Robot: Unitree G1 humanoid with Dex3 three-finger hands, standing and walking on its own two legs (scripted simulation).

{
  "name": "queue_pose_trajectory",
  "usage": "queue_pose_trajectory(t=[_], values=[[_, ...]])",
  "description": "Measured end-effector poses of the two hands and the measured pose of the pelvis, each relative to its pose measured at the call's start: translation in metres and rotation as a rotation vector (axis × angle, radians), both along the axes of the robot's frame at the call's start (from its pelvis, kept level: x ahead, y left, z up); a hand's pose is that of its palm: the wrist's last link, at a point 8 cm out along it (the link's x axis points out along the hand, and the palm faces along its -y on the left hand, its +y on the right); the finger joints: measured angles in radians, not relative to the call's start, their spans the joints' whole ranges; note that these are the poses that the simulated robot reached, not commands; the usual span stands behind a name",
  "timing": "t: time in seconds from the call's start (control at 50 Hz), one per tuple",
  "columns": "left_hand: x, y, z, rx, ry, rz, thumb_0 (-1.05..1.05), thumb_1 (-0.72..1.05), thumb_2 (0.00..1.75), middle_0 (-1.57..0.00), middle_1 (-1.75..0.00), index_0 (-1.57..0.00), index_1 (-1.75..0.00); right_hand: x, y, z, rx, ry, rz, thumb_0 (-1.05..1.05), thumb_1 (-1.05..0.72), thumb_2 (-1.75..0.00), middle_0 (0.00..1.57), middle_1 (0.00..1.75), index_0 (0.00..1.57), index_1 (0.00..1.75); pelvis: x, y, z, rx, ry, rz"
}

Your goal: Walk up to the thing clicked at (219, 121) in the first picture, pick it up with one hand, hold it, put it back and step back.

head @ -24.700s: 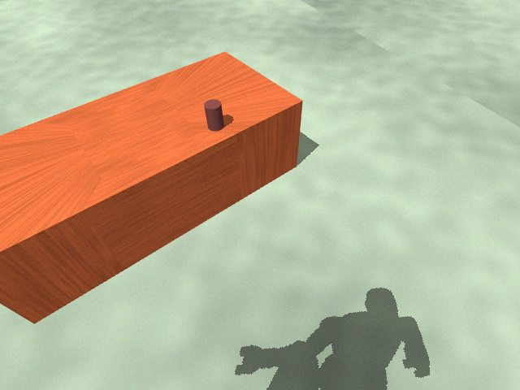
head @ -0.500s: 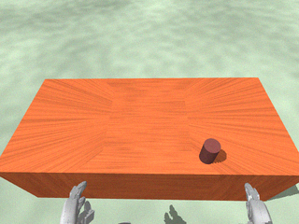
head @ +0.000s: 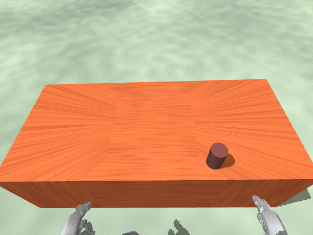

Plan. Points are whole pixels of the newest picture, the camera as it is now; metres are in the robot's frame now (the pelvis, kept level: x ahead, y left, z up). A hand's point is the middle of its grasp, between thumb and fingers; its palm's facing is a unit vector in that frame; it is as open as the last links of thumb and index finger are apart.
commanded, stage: stand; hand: right
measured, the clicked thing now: (216, 156) +0.46 -0.21 -0.26
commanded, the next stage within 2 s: none
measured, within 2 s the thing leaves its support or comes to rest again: neither
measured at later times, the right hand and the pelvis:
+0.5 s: hand out of the picture +0.06 -0.25 -0.12, palm faces -0.02 +0.93 -0.36, open 7.6 cm; pelvis +0.01 +0.00 +0.04, yaw +0 degrees
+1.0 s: hand out of the picture +0.06 -0.23 -0.11, palm faces -0.02 +0.93 -0.36, open 7.4 cm; pelvis +0.00 +0.02 +0.05, yaw +0 degrees
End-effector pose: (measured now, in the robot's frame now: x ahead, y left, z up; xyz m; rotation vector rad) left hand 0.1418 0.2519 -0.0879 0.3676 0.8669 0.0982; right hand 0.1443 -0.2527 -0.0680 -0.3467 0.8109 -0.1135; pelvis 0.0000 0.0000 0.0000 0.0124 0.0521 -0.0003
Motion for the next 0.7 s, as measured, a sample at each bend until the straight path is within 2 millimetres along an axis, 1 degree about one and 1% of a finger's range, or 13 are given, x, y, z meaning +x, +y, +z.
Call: queue_pose_trajectory(t=[0.1,0.18,0.28,0.36,0.42,0.5,0.6,0.7], values=[[-0.024,0.024,0.0,0.015,0.105,0.062,0.01,0.9,0.9,-0.21,-0.3,-0.21,-0.3,-0.025,-0.025,-0.013,-0.015,0.126,-0.042,-0.01,0.16,-0.42,0.17,0.23,0.17,0.23,0.004,-0.002,0.008,-0.005,-0.024,-0.002],[-0.046,0.037,0.001,0.033,0.187,0.112,0.01,0.9,0.9,-0.2,-0.3,-0.21,-0.3,-0.046,-0.036,-0.018,-0.025,0.221,-0.077,-0.01,-0.11,-0.63,0.19,0.27,0.19,0.26,0.008,-0.004,0.015,-0.008,-0.038,-0.002],[-0.068,0.042,0.001,0.03,0.274,0.157,0.01,0.91,0.9,-0.2,-0.3,-0.21,-0.3,-0.067,-0.041,-0.018,-0.027,0.312,-0.118,0.0,-0.47,-0.79,0.2,0.29,0.2,0.29,0.012,-0.005,0.024,-0.009,-0.061,-0.002],[-0.078,0.039,0.001,0.01,0.319,0.176,0.01,0.91,0.9,-0.2,-0.3,-0.21,-0.3,-0.078,-0.04,-0.016,-0.027,0.357,-0.138,0.0,-0.69,-0.85,0.21,0.3,0.21,0.29,0.013,-0.004,0.031,-0.012,-0.079,-0.005],[-0.082,0.035,0.0,-0.007,0.335,0.181,0.01,0.91,0.9,-0.2,-0.3,-0.21,-0.3,-0.084,-0.038,-0.013,-0.026,0.375,-0.149,0.0,-0.78,-0.87,0.21,0.3,0.21,0.3,0.012,-0.003,0.035,-0.014,-0.093,-0.006],[-0.084,0.032,-0.001,-0.026,0.341,0.181,0.01,0.91,0.9,-0.2,-0.3,-0.21,-0.3,-0.089,-0.036,-0.01,-0.025,0.389,-0.158,0.0,-0.85,-0.89,0.21,0.3,0.21,0.3,0.009,-0.001,0.039,-0.016,-0.108,-0.005],[-0.086,0.032,-0.001,-0.041,0.347,0.179,0.01,0.91,0.9,-0.2,-0.3,-0.21,-0.3,-0.091,-0.033,-0.006,-0.025,0.396,-0.163,0.0,-0.88,-0.89,0.21,0.3,0.21,0.3,0.004,0.001,0.043,-0.019,-0.115,-0.002],[-0.09,0.037,-0.001,-0.042,0.358,0.182,0.01,0.91,0.9,-0.2,-0.3,-0.21,-0.3,-0.094,-0.032,-0.003,-0.027,0.409,-0.17,0.0,-0.89,-0.89,0.21,0.3,0.21,0.3,0.0,0.004,0.045,-0.022,-0.115,-0.001]])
